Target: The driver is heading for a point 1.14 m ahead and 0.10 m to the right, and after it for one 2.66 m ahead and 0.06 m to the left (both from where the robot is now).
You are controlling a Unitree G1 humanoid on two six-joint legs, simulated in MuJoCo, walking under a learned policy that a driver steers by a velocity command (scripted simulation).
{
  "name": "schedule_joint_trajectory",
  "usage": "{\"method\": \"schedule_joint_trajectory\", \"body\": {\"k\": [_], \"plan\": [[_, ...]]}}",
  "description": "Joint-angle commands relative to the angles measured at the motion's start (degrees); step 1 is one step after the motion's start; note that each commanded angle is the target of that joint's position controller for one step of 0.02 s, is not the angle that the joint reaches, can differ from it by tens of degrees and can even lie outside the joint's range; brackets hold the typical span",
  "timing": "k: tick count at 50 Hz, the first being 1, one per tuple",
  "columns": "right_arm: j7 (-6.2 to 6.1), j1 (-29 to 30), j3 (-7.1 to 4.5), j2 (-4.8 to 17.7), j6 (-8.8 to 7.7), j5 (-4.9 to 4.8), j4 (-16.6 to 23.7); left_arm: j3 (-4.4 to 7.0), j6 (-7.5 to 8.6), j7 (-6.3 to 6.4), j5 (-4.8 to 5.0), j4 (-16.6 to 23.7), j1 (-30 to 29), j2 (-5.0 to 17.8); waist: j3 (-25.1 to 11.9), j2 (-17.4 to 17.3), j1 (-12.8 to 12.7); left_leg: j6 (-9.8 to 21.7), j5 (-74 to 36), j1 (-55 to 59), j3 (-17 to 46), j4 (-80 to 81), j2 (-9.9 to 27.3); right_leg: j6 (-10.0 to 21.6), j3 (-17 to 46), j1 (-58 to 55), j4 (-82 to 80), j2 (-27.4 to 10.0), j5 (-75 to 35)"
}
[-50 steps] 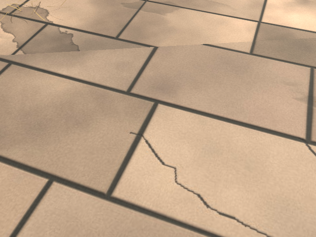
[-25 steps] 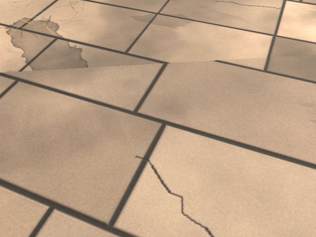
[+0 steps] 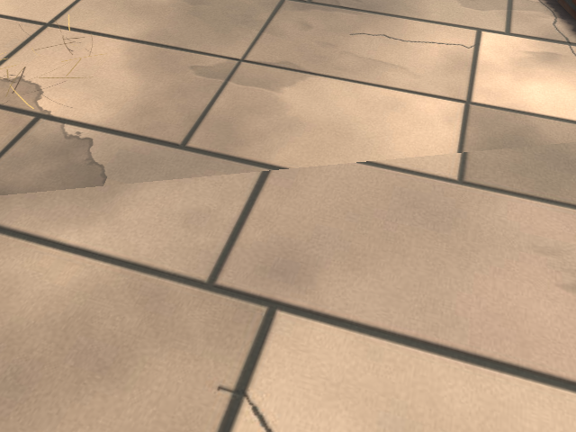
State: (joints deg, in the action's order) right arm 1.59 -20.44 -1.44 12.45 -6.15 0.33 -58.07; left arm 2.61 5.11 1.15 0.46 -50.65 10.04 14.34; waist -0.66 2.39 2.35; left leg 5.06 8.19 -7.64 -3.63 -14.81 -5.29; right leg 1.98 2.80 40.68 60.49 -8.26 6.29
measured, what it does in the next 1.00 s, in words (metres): walks ahead: right foot, then left foot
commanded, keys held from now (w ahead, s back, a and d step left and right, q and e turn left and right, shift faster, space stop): w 1.00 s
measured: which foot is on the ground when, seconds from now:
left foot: down 0.00-0.30, up 0.32-0.82, down 0.84-1.00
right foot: up 0.00-0.26, down 0.28-0.86, up 0.88-1.00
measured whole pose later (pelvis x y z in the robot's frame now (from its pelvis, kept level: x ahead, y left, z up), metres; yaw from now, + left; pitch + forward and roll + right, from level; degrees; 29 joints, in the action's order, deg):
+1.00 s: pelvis +0.56 -0.01 -0.01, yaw +0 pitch +1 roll +0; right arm 1.9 -11.6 -3.1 13.7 -5.7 0.1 -52.5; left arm 3.1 5.5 0.3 1.3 -54.6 15.6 14.9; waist 1.2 2.0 0.4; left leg 3.9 8.4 -17.8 -3.8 -24.5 -2.2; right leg 2.9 1.3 27.0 67.5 -4.0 18.8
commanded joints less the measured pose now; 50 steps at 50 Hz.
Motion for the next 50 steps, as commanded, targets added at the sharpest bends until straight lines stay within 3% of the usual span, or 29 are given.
{"method": "schedule_joint_trajectory", "body": {"k": [1,5,9,11,12,13,14,15,16,17,18,19,20,22,24,27,31,36,39,40,41,42,43,44,45,46,47,48,50], "plan": [[-1.24,1.61,-1.32,8.16,-0.59,-0.32,3.41,0.50,0.32,-0.13,-0.27,2.84,-0.66,2.08,3.90,-4.25,-1.86,8.57,-6.85,-4.06,10.94,9.53,16.01,-0.93,0.09,0.89,-10.33,-0.92,-9.24],[-1.71,-2.94,-1.58,9.51,-0.02,-1.14,2.16,0.01,0.73,-1.11,0.37,5.04,-9.00,1.42,4.78,-4.69,1.24,7.01,-6.08,0.98,8.99,8.90,15.98,-1.41,-2.18,-1.41,-22.85,1.78,-13.32],[-1.94,-5.97,-1.91,9.75,1.14,-1.34,0.71,-0.25,1.33,-2.68,0.82,7.55,-14.15,1.95,6.27,-5.11,2.39,6.52,-6.83,8.93,9.72,5.01,19.09,-0.10,-2.18,-0.29,-28.71,2.87,-7.92],[-2.09,-5.32,-2.29,10.50,1.71,-1.40,0.71,0.06,1.82,-3.28,0.85,7.92,-12.86,3.10,5.26,-6.04,0.82,5.62,-11.50,11.16,10.06,1.80,20.24,1.47,-2.86,-4.00,-30.90,4.00,-3.32],[-2.10,-4.14,-2.43,11.03,1.97,-1.35,1.02,0.61,2.03,-3.36,0.82,7.34,-9.79,4.27,3.40,-6.95,-1.19,4.94,-19.31,11.13,9.46,-1.67,19.90,2.45,-4.13,-9.40,-31.79,5.54,-1.68],[-2.06,-2.81,-2.26,10.70,2.27,-1.13,1.41,1.77,2.15,-3.21,0.74,5.30,-2.76,6.21,-0.76,-6.92,-5.04,3.72,-29.24,9.96,7.32,-9.90,17.53,3.86,-5.82,-19.07,-32.83,7.65,-1.46],[-2.00,-2.09,-1.49,8.93,2.29,-0.49,2.39,3.34,2.20,-2.77,0.56,2.10,8.76,9.86,-8.36,-5.35,-9.65,1.82,-28.91,2.49,4.60,-23.87,14.18,6.51,-2.70,-35.66,-31.26,4.99,-3.04],[-1.56,-7.07,0.26,3.39,1.30,0.15,3.86,4.87,1.87,-2.38,-0.74,0.62,17.77,16.49,-18.25,6.91,-9.34,-2.16,-7.31,-19.27,0.99,-47.41,6.22,14.33,20.26,-59.51,-32.23,-10.31,-0.26],[-1.11,-9.13,0.85,2.05,-0.37,-1.09,2.79,4.11,1.60,-2.63,-0.49,-0.13,19.15,13.89,-23.87,14.00,-8.79,-2.89,23.12,-31.55,8.00,-59.47,1.26,19.20,40.71,-66.31,-42.15,-16.15,5.87],[-0.89,-4.00,-0.75,8.41,-1.46,-2.53,3.90,2.77,1.71,-2.64,-0.05,0.56,14.60,9.67,-15.47,8.98,-8.46,-1.59,20.93,-37.02,11.00,-64.06,5.42,15.67,34.20,-59.67,-43.06,-13.85,7.62],[-0.97,1.01,-1.08,9.64,-1.83,-2.98,5.45,1.97,1.58,-2.51,0.03,1.94,8.94,7.21,-9.27,5.09,-6.99,-0.89,15.43,-37.02,9.17,-62.71,8.69,13.27,24.62,-50.70,-43.87,-11.57,3.83],[-1.36,3.33,-1.26,8.90,-1.54,-2.34,5.81,1.32,1.54,-2.80,-0.22,2.60,4.54,5.53,-4.99,0.59,-4.99,-1.16,10.93,-34.30,7.90,-58.86,11.03,12.00,18.16,-41.83,-46.12,-8.96,-1.11],[-1.71,3.27,-1.74,8.35,-0.73,-1.55,5.76,0.83,1.72,-3.06,-0.55,2.75,2.49,3.91,-2.86,0.72,-3.05,-1.32,8.03,-30.96,8.04,-54.89,12.85,10.79,13.54,-36.33,-48.16,-6.45,-3.45],[-1.83,0.82,-1.57,5.36,0.87,-1.28,5.09,0.77,1.93,-3.38,-0.80,1.47,3.20,3.54,-1.51,1.76,-1.19,-1.91,5.43,-26.78,7.27,-51.88,13.43,10.92,9.18,-31.20,-51.06,-4.41,-6.54],[-2.03,2.27,-1.79,5.17,1.59,-1.05,5.90,1.19,2.13,-2.97,-0.81,0.12,5.22,5.25,0.16,1.04,-0.62,-2.78,2.38,-29.03,6.85,-48.54,13.75,11.68,6.30,-30.32,-52.54,-4.08,-10.86],[-2.05,9.35,-2.05,5.25,1.60,-0.55,8.37,1.43,1.63,-1.91,-0.68,-1.20,8.17,6.30,1.96,0.41,-2.06,-3.91,-5.54,-34.31,6.62,-38.84,13.92,11.26,4.11,-32.66,-53.55,-3.90,-12.70],[-1.38,17.64,-1.66,4.11,1.10,-0.86,10.61,1.47,1.15,-1.09,-0.11,-2.49,11.32,7.18,3.60,0.81,-4.52,-3.94,-14.47,-32.17,4.69,-25.13,11.94,9.50,0.97,-34.12,-54.59,-2.49,-9.41],[0.00,25.01,-1.31,4.40,0.53,-1.47,13.42,1.87,0.14,-0.71,0.42,-5.16,15.58,7.68,6.19,0.97,-6.48,-2.72,-11.77,-33.78,4.44,-17.48,10.65,9.11,1.25,-42.66,-51.95,-5.66,-8.53],[0.88,24.08,-1.70,5.77,-0.09,-1.55,14.02,2.42,-0.64,-0.35,0.61,-5.52,14.61,8.61,4.94,1.81,-4.63,-0.70,-5.66,-29.44,3.48,-14.95,9.27,7.90,1.41,-46.16,-47.60,-7.28,-15.32],[0.89,21.01,-2.27,6.93,-0.26,-1.52,13.35,2.57,-0.87,-0.32,0.57,-5.27,13.43,9.17,2.89,2.70,-2.72,0.16,-4.06,-23.77,2.04,-14.47,7.60,7.25,0.80,-46.03,-44.14,-6.83,-23.63],[0.69,14.25,-3.37,8.66,-0.31,-1.40,11.32,2.45,-1.20,-0.32,0.46,-4.99,12.12,8.96,-1.09,2.72,0.99,1.40,-4.03,-14.12,0.19,-13.61,5.43,6.09,-1.05,-44.57,-36.35,-4.68,-32.55],[0.24,3.60,-4.88,11.87,-0.26,-1.24,8.15,1.78,-1.33,-0.35,-0.02,-4.28,11.67,7.42,-7.86,1.09,5.22,3.55,-5.54,1.69,2.41,-15.02,7.20,4.24,-3.36,-37.40,-23.35,-1.38,-31.02],[-0.25,-5.42,-6.28,17.71,-0.03,0.06,6.61,0.18,-0.60,-0.79,-0.69,-3.09,16.85,2.38,-17.51,-10.29,4.82,11.10,-2.15,25.15,24.47,-14.41,22.20,0.54,-6.03,-16.23,-0.28,5.93,-9.12],[-0.04,-6.56,-5.57,15.92,0.27,-0.57,6.02,-0.75,0.95,-1.26,0.04,-3.99,18.66,-0.06,-23.24,-18.67,4.01,16.12,4.72,32.49,45.99,-4.04,28.84,-0.68,0.46,-3.42,12.99,12.27,25.57],[0.01,-2.64,-4.35,12.15,0.13,-1.09,6.53,0.77,2.12,-1.52,1.58,-3.04,13.96,5.86,-16.05,-13.93,4.12,12.93,8.25,26.76,40.97,-2.62,26.73,0.69,4.54,2.44,18.17,8.36,24.38],[-0.15,2.47,-3.67,9.78,0.12,-1.03,7.86,1.06,2.62,-1.46,2.28,-1.40,8.91,7.32,-9.48,-10.29,2.83,10.53,5.85,18.06,32.11,-1.78,24.76,1.59,2.69,3.45,17.14,5.17,19.31],[0.06,6.92,-3.07,8.11,0.03,-0.62,8.50,1.26,2.44,-1.02,1.69,-0.97,6.41,6.92,-4.79,-5.60,0.76,9.19,1.04,8.69,25.58,0.32,22.40,1.49,1.30,0.94,13.21,2.48,14.26],[0.24,9.15,-2.54,6.33,-0.24,-0.12,8.69,1.79,1.71,-0.59,0.86,-1.04,6.39,6.50,-2.74,-5.72,-1.26,8.01,-1.88,2.71,21.21,2.18,20.14,1.50,1.49,-2.57,9.40,0.57,11.25],[0.48,8.86,-2.42,5.87,-0.46,0.15,7.71,1.66,0.11,-0.42,0.55,-1.68,8.98,3.67,-1.59,-7.02,-3.25,8.19,-4.13,-2.82,17.08,5.37,18.30,1.13,1.19,-7.16,6.09,-0.41,8.74]]}}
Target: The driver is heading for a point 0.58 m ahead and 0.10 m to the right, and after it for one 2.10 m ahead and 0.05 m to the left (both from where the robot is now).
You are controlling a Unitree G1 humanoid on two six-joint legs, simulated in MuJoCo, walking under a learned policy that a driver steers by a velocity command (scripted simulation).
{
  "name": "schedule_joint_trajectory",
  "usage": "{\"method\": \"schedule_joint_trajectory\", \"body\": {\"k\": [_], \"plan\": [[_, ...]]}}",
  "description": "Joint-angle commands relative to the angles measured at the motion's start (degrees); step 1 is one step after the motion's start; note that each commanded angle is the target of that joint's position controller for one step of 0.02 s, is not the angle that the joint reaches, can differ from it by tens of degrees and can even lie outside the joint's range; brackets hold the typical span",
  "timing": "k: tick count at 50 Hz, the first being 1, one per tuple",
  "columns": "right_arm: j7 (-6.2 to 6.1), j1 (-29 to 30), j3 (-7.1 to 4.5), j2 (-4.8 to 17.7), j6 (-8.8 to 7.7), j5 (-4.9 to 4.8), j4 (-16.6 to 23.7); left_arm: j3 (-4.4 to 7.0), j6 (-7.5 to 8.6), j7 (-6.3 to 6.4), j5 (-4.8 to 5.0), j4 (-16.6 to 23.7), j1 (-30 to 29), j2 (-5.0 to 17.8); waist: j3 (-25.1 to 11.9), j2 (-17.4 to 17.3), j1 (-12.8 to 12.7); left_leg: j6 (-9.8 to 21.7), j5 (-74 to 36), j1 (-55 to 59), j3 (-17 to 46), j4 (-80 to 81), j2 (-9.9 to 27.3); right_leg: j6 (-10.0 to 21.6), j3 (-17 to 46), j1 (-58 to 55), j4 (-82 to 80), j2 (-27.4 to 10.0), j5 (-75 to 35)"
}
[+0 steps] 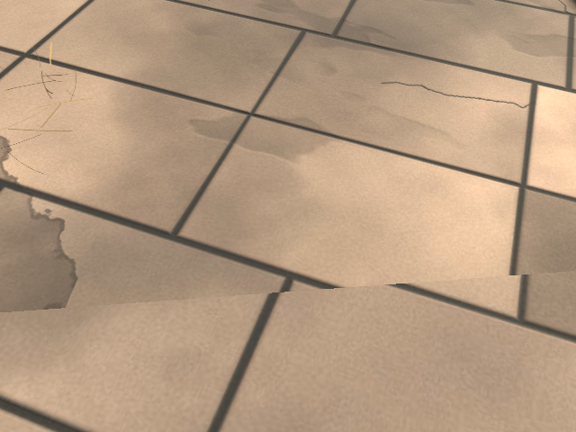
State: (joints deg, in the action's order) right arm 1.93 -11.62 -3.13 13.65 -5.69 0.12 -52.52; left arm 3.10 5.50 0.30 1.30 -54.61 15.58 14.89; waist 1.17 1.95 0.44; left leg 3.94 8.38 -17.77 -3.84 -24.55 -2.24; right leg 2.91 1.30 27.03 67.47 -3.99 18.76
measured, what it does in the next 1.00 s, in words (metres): walks ahead: right foot, then left foot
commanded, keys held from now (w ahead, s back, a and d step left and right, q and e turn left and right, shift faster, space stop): w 0.16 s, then w+e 0.40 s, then q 0.44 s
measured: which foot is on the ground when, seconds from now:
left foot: down 0.00-0.48, up 0.50-0.96, down 0.98-1.00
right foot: up 0.00-0.42, down 0.44-1.00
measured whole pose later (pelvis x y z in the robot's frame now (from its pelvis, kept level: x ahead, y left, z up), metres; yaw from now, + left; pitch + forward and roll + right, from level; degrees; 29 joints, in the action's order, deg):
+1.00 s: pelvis +0.53 -0.09 -0.01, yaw -4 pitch +1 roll -3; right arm 1.8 -9.9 -2.5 13.8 -5.2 1.4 -51.1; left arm 4.6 6.3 -1.3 -1.5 -52.0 13.5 13.4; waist 1.4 -1.7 -0.7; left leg 3.0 4.5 -26.2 -0.5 -31.5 1.8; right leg 2.8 -5.6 2.5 24.7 4.2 22.4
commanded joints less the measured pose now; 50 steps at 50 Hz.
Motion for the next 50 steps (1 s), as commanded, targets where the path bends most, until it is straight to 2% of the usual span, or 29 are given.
{"method": "schedule_joint_trajectory", "body": {"k": [1,5,6,7,9,10,12,16,19,21,22,23,24,25,26,27,28,29,30,31,33,34,36,39,42,45,48,49,50], "plan": [[0.00,-1.02,-0.89,5.37,-1.07,0.28,1.50,1.18,-0.77,0.52,-0.36,2.31,3.50,2.53,-2.60,-6.28,-1.70,9.80,-6.15,6.20,15.58,16.16,14.99,-0.18,2.29,6.77,-2.35,-4.88,-4.84],[-1.40,-5.06,-1.30,7.46,-0.78,0.15,-0.22,1.67,-1.17,0.67,-1.07,5.03,-4.29,3.06,0.03,-4.60,-0.45,9.64,-11.17,8.74,11.91,17.85,14.65,-2.09,1.93,14.01,-13.61,-5.23,-15.25],[-0.13,-11.23,0.90,-0.54,-2.57,6.62,-1.83,-1.81,-1.16,-2.24,-9.05,3.09,-1.55,-3.93,0.64,-5.23,0.84,12.13,-7.06,11.84,10.94,17.07,14.76,-1.81,1.73,16.17,-15.82,-4.04,-21.64],[0.87,-14.00,0.76,-0.01,-2.77,6.28,-3.23,-1.25,-1.43,-3.17,-8.91,3.19,-3.06,-3.21,2.43,-5.40,1.59,12.16,-5.68,12.51,10.64,17.08,14.68,-1.62,1.49,17.94,-18.54,-3.57,-23.93],[1.95,-13.21,0.61,2.96,-2.69,4.96,-3.00,-0.94,-1.76,-3.94,-6.80,5.39,-8.97,-0.01,2.57,-5.52,2.13,12.00,-5.85,11.72,8.85,17.00,14.47,-1.20,-0.27,16.74,-23.52,-2.28,-26.52],[2.08,-14.17,0.76,3.61,-2.66,4.74,-3.49,-1.03,-1.91,-4.07,-6.28,6.27,-10.92,0.51,2.61,-5.60,2.40,12.00,-7.45,12.74,8.12,17.14,15.18,-0.86,-0.29,16.40,-25.45,-1.90,-27.36],[1.77,-17.51,1.14,3.52,-2.36,4.95,-5.17,-1.45,-2.20,-3.98,-5.63,7.44,-13.46,0.32,3.66,-5.99,3.21,12.10,-11.76,19.49,7.25,17.52,17.30,-0.12,0.41,19.10,-29.24,-1.45,-27.48],[1.07,-17.30,1.59,3.46,-1.73,5.05,-5.98,-1.41,-2.47,-4.26,-4.69,9.30,-16.97,0.65,4.90,-6.20,2.62,9.22,-14.96,25.59,2.27,18.14,18.24,2.09,-0.41,15.57,-34.40,0.03,-24.82],[0.27,-17.68,1.01,4.91,-1.20,4.72,-6.21,-0.92,-2.35,-4.28,-4.50,10.35,-18.47,1.27,5.38,-6.23,1.96,7.41,-22.26,28.75,-0.78,16.25,19.04,3.60,-2.42,10.74,-35.68,2.00,-18.31],[-0.21,-17.14,0.19,7.24,-0.77,4.80,-5.70,0.17,-1.51,-3.91,-3.42,10.41,-16.03,3.07,2.34,-6.07,-0.88,5.24,-40.12,27.69,-4.91,8.23,17.32,5.44,-6.51,0.01,-36.98,6.21,-16.71],[-0.18,-18.47,0.14,7.33,-0.72,5.30,-5.52,1.08,-0.69,-3.37,-2.83,9.07,-10.48,4.82,-1.96,-5.85,-2.64,3.11,-46.93,23.11,-7.46,-0.36,14.64,6.97,-7.37,-11.73,-34.76,8.85,-18.08],[-0.30,-24.88,1.27,3.33,-1.02,6.56,-5.55,1.51,0.00,-2.96,-2.92,6.41,-0.63,6.52,-11.86,-1.62,-2.23,-0.41,-37.70,9.38,-8.49,-15.04,11.00,12.07,-1.34,-34.35,-26.82,6.21,-27.60],[1.16,-27.08,3.09,0.90,-1.83,7.37,-3.54,1.87,0.04,-2.54,-2.70,3.46,13.69,8.15,-22.85,6.66,-7.63,-4.20,-9.83,-11.56,-4.66,-30.94,3.55,22.10,23.99,-57.34,-36.22,-5.84,-15.11],[2.62,-17.26,1.60,4.18,-1.31,5.03,-2.00,1.79,-0.06,-2.32,-4.17,-0.71,23.29,8.17,-20.67,3.67,-12.19,-3.96,22.60,-19.42,2.32,-45.92,-1.31,22.22,38.75,-58.44,-47.27,-11.50,-10.16],[2.41,-7.44,1.20,3.79,-1.42,3.29,1.23,2.92,1.28,-1.87,-4.92,-1.39,20.47,10.24,-8.35,1.43,-11.88,-1.42,20.70,-28.06,9.52,-50.61,1.82,16.61,35.08,-49.39,-50.47,-9.99,-2.40],[0.96,-3.69,0.69,5.76,-1.76,3.80,1.97,2.89,1.93,-1.56,-4.26,-0.41,13.50,8.82,-1.69,1.07,-9.90,-0.61,17.06,-27.71,10.92,-50.38,4.99,15.26,30.76,-37.28,-51.56,-8.40,-2.39],[-0.48,-4.23,0.93,4.75,-1.85,5.22,2.77,1.48,2.21,-1.62,-3.89,-0.03,9.66,4.98,-2.24,0.79,-6.34,0.35,15.01,-22.51,11.12,-48.45,6.48,15.88,27.15,-29.51,-52.03,-7.44,-7.33],[-1.03,-5.59,1.78,1.47,-1.58,5.06,2.66,0.87,2.30,-1.74,-3.35,0.99,4.82,2.55,-1.00,0.18,-2.86,0.31,12.78,-17.60,10.02,-46.27,8.36,16.04,22.11,-21.41,-53.09,-7.60,-17.95],[-1.17,-7.55,2.37,-1.07,-0.90,4.78,2.21,0.34,2.11,-2.00,-3.12,2.34,1.18,1.25,-1.39,-1.22,0.27,-0.44,12.74,-12.57,9.07,-44.96,9.48,16.13,18.47,-14.74,-54.19,-7.82,-28.47],[-0.92,-9.26,2.25,-1.00,-0.28,4.20,1.73,0.23,2.32,-2.12,-3.05,3.25,-0.10,0.32,-1.47,-1.76,1.65,-1.63,13.28,-10.92,7.86,-43.24,9.88,15.95,15.23,-11.62,-55.17,-7.56,-36.10],[0.12,-10.35,1.39,1.13,0.07,2.91,0.66,0.92,3.18,-2.70,-3.55,5.08,-1.41,2.42,-1.97,-0.84,2.30,-4.40,6.77,-9.25,5.15,-38.26,9.84,14.37,7.95,-7.46,-55.20,-5.23,-46.90],[0.57,-9.44,1.20,1.32,0.12,2.81,0.70,1.19,3.46,-3.02,-4.09,5.27,-1.29,3.30,-2.18,-0.73,2.31,-5.67,1.84,-8.95,3.96,-34.42,9.88,13.43,5.02,-6.21,-54.51,-4.04,-50.30],[1.50,-5.47,1.34,0.64,0.81,3.29,1.74,1.47,3.48,-3.52,-4.09,4.71,0.29,4.12,-2.26,-0.50,1.54,-6.53,-6.79,-7.55,2.62,-25.55,9.51,11.49,1.48,-5.59,-53.07,-2.91,-52.63],[2.19,-1.68,0.64,2.65,1.14,2.85,2.53,1.35,3.06,-3.97,-3.82,3.58,2.27,3.93,-1.85,-0.58,0.58,-6.10,-13.51,-8.74,4.65,-18.11,8.93,10.11,1.87,-10.82,-50.79,-5.32,-52.46],[1.39,1.41,-0.07,4.72,0.09,2.23,3.57,2.26,2.50,-3.41,-4.09,2.63,3.53,6.02,-2.19,-0.18,-0.99,-5.24,-11.05,-15.85,5.97,-14.58,8.21,11.06,2.37,-23.93,-48.50,-9.17,-55.57],[0.27,5.10,0.02,4.28,0.19,2.67,5.10,3.28,1.59,-1.62,-4.04,2.35,4.83,6.45,-1.39,-0.99,-2.99,-3.27,-4.37,-20.88,5.54,-10.45,8.18,11.32,1.74,-33.90,-46.09,-11.12,-54.63],[-0.19,4.75,-0.37,5.02,-0.21,1.34,5.63,3.39,1.21,-1.13,-2.89,4.34,0.91,6.34,-2.95,-1.49,-1.75,0.81,-7.61,-10.60,3.03,-5.75,4.73,8.17,-1.22,-32.06,-42.51,-8.69,-55.24],[-0.56,3.70,-1.07,7.17,-1.01,0.55,5.53,3.33,1.27,-1.37,-1.89,5.31,0.63,6.13,-5.36,-3.47,-1.56,3.78,-19.59,-3.56,3.24,-2.98,3.38,5.61,-3.25,-29.85,-39.14,-5.08,-53.49],[-1.06,3.61,-2.02,11.72,-1.45,0.05,6.82,3.03,1.45,-0.92,-1.51,7.39,3.85,4.98,-13.44,-8.89,-4.17,12.44,-36.57,9.67,11.19,-4.31,8.48,0.67,-6.45,-23.78,-31.64,1.14,-41.61]]}}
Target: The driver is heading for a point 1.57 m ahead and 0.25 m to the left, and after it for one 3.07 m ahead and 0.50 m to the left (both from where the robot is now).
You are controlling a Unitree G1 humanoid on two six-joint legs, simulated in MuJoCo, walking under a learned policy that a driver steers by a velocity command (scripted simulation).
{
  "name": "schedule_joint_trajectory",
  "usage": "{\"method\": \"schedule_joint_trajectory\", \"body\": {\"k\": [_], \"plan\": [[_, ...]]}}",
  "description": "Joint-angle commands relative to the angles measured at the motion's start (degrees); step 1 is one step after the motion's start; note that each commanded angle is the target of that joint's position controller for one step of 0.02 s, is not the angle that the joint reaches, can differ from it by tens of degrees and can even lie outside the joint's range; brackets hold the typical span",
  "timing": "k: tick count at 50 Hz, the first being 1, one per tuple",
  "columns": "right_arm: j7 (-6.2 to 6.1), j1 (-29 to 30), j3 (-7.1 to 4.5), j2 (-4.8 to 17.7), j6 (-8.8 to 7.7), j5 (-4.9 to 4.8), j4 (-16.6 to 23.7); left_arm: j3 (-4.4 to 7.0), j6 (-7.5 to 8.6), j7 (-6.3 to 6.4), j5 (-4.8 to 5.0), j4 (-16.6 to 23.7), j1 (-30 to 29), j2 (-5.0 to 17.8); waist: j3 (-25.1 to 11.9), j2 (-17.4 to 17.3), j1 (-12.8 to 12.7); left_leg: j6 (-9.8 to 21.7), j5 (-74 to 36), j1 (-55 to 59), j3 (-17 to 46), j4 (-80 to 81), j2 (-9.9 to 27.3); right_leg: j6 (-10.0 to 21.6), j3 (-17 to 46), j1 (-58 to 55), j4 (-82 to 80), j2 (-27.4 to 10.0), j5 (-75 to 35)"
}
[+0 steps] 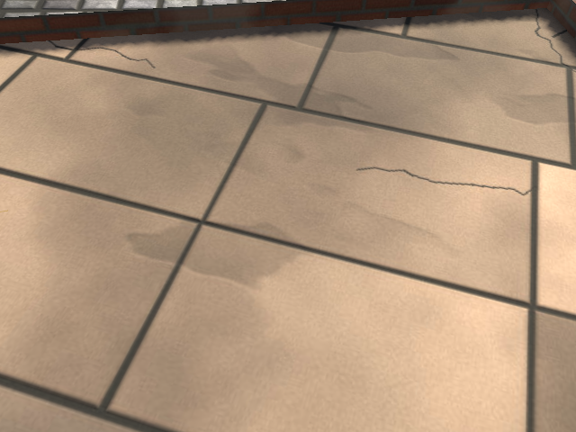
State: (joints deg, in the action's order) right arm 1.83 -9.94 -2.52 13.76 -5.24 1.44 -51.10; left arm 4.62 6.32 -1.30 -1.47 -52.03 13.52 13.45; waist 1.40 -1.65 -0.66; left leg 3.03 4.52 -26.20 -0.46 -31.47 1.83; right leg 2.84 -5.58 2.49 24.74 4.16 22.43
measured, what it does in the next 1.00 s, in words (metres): steps on the spot, turning left: right foot, then left foot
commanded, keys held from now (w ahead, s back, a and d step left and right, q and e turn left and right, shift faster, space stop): q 0.58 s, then no key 0.12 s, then e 0.30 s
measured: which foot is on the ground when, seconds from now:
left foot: down 0.00-0.48, up 0.50-0.84, down 0.86-1.00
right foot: down 0.00-0.02, up 0.04-0.44, down 0.46-1.00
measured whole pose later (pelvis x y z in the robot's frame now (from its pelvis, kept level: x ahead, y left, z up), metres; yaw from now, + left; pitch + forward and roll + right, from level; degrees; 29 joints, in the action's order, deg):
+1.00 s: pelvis +0.03 -0.04 +0.01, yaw +19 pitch +1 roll +1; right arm -1.9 -7.5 -2.9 16.9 -3.7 0.3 -40.4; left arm 3.1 5.2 -2.8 -1.8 -39.7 13.1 17.7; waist 3.9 -0.3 -1.0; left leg -0.1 14.3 -14.3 -5.1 -27.7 3.4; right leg 3.5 -1.9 15.4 34.6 0.3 20.5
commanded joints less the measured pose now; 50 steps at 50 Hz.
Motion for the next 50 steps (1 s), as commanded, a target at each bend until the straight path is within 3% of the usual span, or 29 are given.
{"method": "schedule_joint_trajectory", "body": {"k": [1,2,3,4,5,6,7,9,13,17,20,22,23,24,25,26,28,29,30,33,36,38,40,42,44,45,46,49,50], "plan": [[-1.63,-4.91,-3.45,13.91,-1.95,-0.83,5.54,1.03,0.44,0.88,0.21,6.79,4.51,6.94,-22.13,-9.65,1.76,24.14,-38.55,32.99,23.24,7.33,14.31,-3.89,-0.55,12.93,21.60,-0.22,-16.66],[-2.00,-15.46,-3.53,13.65,-1.99,1.14,2.44,1.61,-0.78,0.55,-1.32,10.10,-5.00,9.12,-21.74,-10.48,8.40,25.56,-34.28,38.58,33.52,13.72,19.43,-5.24,4.65,23.85,34.94,3.28,21.99],[-2.56,-15.91,-4.65,15.07,-2.89,2.42,0.31,0.68,-1.65,0.23,-1.54,11.57,-7.51,5.75,-14.73,-4.06,6.03,18.27,-23.14,32.30,29.68,14.39,17.18,-3.68,11.99,26.72,40.46,-2.54,20.59],[-2.77,-10.21,-4.97,13.34,-2.56,1.39,1.44,0.96,-2.13,1.24,-1.89,10.19,-4.24,6.77,-8.47,-1.28,3.24,15.77,-18.54,25.02,25.02,16.69,14.16,-3.49,12.31,26.60,41.12,-4.57,17.92],[-2.95,-3.99,-3.97,10.39,-2.29,0.11,3.53,1.23,-1.97,2.15,-2.68,9.02,-0.02,7.40,-6.32,-1.48,-0.23,15.23,-14.48,19.96,22.78,19.11,12.35,-3.47,11.29,24.93,38.35,-5.47,15.34],[-3.14,-1.63,-3.46,8.67,-2.22,-0.99,4.92,1.04,-1.84,2.75,-3.32,8.84,-0.07,6.83,-3.91,-2.25,-0.84,14.71,-11.98,15.68,20.62,20.76,10.55,-3.77,10.16,23.57,35.80,-6.38,12.43],[-3.00,-2.08,-3.26,8.91,-1.99,-0.84,5.32,0.57,-1.96,3.15,-3.61,9.04,-0.10,5.30,-4.52,-2.33,-1.30,14.45,-11.28,13.01,19.69,21.88,9.22,-4.32,9.48,20.39,35.04,-6.19,9.39],[-2.44,-2.19,-3.51,9.91,-2.30,0.19,6.12,0.31,-2.98,2.49,-1.80,8.34,2.25,4.98,-6.23,-2.49,-1.79,13.22,-9.98,12.09,16.97,22.11,6.73,-5.80,7.84,18.36,34.58,-4.90,2.92],[-1.09,-1.65,-4.08,12.18,-3.52,-0.60,9.21,0.55,-4.55,2.21,-1.33,7.78,2.37,7.82,-6.17,-4.07,-0.64,12.55,-0.81,11.03,19.57,21.85,6.57,-8.25,7.20,17.28,27.41,-5.55,0.49],[-0.66,-1.90,-3.80,11.53,-3.56,-1.11,11.71,-0.38,-4.21,3.33,-1.30,7.30,1.32,7.95,-6.59,-3.90,1.45,12.87,8.64,13.66,26.68,20.59,8.72,-6.86,8.24,16.70,18.17,-5.74,1.82],[-0.54,-0.43,-3.70,11.77,-2.32,-0.89,13.26,-0.54,-3.33,2.93,-0.40,6.63,3.48,8.87,-6.97,-3.53,0.88,12.89,10.25,13.29,29.56,19.25,8.30,-4.20,6.95,11.90,7.02,-3.49,-1.32],[-0.31,0.47,-3.36,11.80,-1.08,-0.52,13.57,-0.50,-2.49,2.22,0.90,6.58,5.85,9.51,-6.93,-3.16,-0.94,12.19,9.51,10.67,30.59,17.59,6.33,-0.97,5.68,5.22,-4.21,-2.30,-8.94],[-0.13,-0.69,-2.58,10.20,-0.53,-0.03,13.19,-0.33,-1.86,2.05,1.15,6.97,6.97,10.37,-7.77,-2.85,-1.40,10.12,11.07,8.46,30.34,16.01,4.68,2.93,7.16,0.80,-6.90,-5.17,-13.34],[0.00,-2.81,-0.91,5.96,0.02,0.41,13.22,-0.08,-1.00,2.33,1.07,7.54,8.75,12.24,-9.65,1.76,-1.33,5.82,18.32,3.58,26.50,10.08,0.32,11.42,14.99,-5.54,-9.67,-13.42,-19.58],[-0.23,1.76,-0.35,4.24,0.11,2.39,17.98,0.89,0.34,2.67,-0.71,8.29,7.44,16.65,-2.37,14.25,-1.26,-3.42,25.00,-16.27,12.76,-0.95,-11.06,26.67,36.25,-8.35,-14.86,-29.70,-29.44],[-0.53,0.63,-1.09,7.80,0.66,3.76,15.18,0.94,0.64,2.80,-2.79,8.87,3.50,16.67,0.33,4.71,-0.08,-5.49,23.56,-17.73,13.25,-9.83,-4.39,23.41,32.33,-5.90,-18.15,-31.85,-27.52],[-1.94,-4.79,-2.83,12.07,1.13,2.68,11.30,-0.38,0.98,2.28,-0.44,13.51,-6.33,11.49,-1.71,6.54,2.75,-7.50,16.22,-11.05,8.72,-21.97,-4.87,13.83,19.08,-1.28,-17.24,-21.60,-19.67],[-2.00,-4.54,-2.94,10.91,1.16,3.41,11.27,-1.29,1.34,2.43,0.54,14.29,-7.25,9.44,-0.92,8.70,3.11,-7.83,13.55,-9.81,7.73,-26.82,-5.91,11.80,15.25,0.61,-16.29,-18.83,-21.69],[-1.43,-4.42,-2.59,9.81,1.05,3.94,11.54,-1.24,1.24,2.75,0.68,15.22,-7.05,9.90,-0.66,8.40,3.24,-7.91,12.88,-7.66,4.84,-33.05,-6.09,11.62,12.97,3.78,-16.03,-17.92,-24.82],[-0.58,-2.72,-1.98,8.44,0.74,1.14,12.22,-0.11,0.79,2.71,-0.50,16.08,-3.17,12.52,0.78,6.37,0.04,-8.79,9.98,-8.32,3.12,-38.14,-4.70,13.61,8.04,2.78,-15.20,-17.07,-30.48],[-0.92,-0.09,-1.92,7.66,1.41,0.47,12.78,-0.08,0.11,1.56,-0.35,13.97,3.61,11.98,0.52,6.02,-2.47,-10.09,6.63,-11.55,3.89,-24.86,-1.93,14.01,7.90,-8.45,-12.31,-18.23,-38.92],[-0.51,-0.21,-1.35,5.57,2.18,0.80,11.81,-1.05,-0.06,-0.41,0.88,13.26,2.33,9.64,-0.80,5.74,-0.81,-10.64,6.34,-6.46,3.08,-12.33,1.47,11.10,7.37,-9.33,-7.87,-17.50,-43.17],[0.79,-0.05,-0.67,4.12,2.75,1.33,11.47,-0.47,-0.12,-2.82,2.46,13.93,-0.75,11.55,-1.76,6.93,0.37,-10.56,11.99,5.58,-1.98,-3.28,1.69,8.73,7.40,-0.33,-3.50,-15.50,-44.88],[0.29,-0.36,-1.43,8.16,2.64,-0.59,11.12,1.10,-0.91,-4.67,1.66,14.02,-1.00,15.01,-2.41,5.56,1.12,-7.79,0.05,11.86,-4.51,6.81,-0.35,10.12,10.95,3.10,-0.45,-15.43,-43.72],[-2.14,1.58,-2.76,13.98,1.46,-1.47,12.85,1.05,-0.71,-3.91,1.05,13.86,3.12,12.79,-7.16,4.70,-1.09,-0.99,-12.14,16.08,-0.67,5.11,2.66,9.67,14.89,2.37,0.66,-15.70,-40.98],[-3.08,4.40,-2.57,14.37,0.89,-1.68,14.31,0.43,-0.34,-2.80,1.17,14.50,5.28,11.02,-12.26,1.04,-2.37,4.91,-18.47,21.72,1.47,3.20,6.36,7.15,11.64,4.41,2.87,-11.87,-37.17],[-3.74,4.73,-2.80,14.36,0.43,-1.55,15.16,0.17,0.00,-1.99,0.85,15.51,3.02,10.67,-12.44,-1.20,-0.65,8.20,-15.86,22.27,3.51,4.89,8.34,4.76,7.60,7.26,5.29,-7.76,-31.84],[-4.76,-2.05,-4.43,15.50,0.87,-1.49,13.78,0.38,-0.09,-0.78,-0.74,17.30,-1.17,11.06,-5.48,-4.80,2.70,14.21,-11.19,25.20,10.43,12.34,16.44,2.15,3.25,21.06,12.47,-3.20,-8.22],[-5.23,-3.38,-4.36,14.26,0.71,-0.42,13.36,0.27,-0.24,-0.39,-1.24,17.21,-0.20,9.90,-3.65,-8.45,3.51,15.96,-12.15,24.33,13.39,15.70,21.77,0.91,3.20,22.59,21.14,-3.56,9.34]]}}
